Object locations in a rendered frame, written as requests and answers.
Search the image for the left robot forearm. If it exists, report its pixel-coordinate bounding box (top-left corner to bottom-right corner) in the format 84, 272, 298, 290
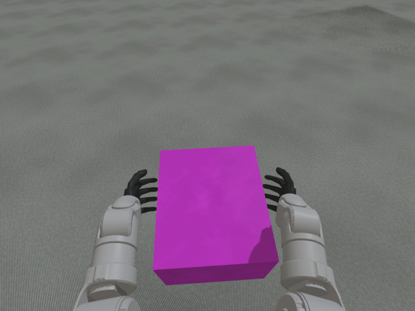
73, 195, 141, 311

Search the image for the robot right hand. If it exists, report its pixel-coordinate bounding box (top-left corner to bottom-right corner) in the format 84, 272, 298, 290
263, 167, 296, 211

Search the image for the right robot forearm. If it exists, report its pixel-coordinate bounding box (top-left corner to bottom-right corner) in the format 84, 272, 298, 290
275, 194, 346, 311

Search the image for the robot left hand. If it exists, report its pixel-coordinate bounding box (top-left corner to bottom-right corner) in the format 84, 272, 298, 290
124, 169, 158, 214

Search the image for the carton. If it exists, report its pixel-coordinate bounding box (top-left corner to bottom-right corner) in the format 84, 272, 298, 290
153, 145, 279, 285

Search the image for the robot left upper arm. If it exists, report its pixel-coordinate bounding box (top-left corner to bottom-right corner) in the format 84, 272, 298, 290
75, 295, 140, 311

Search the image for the robot right upper arm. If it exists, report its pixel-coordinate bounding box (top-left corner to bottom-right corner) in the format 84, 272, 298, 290
276, 291, 344, 311

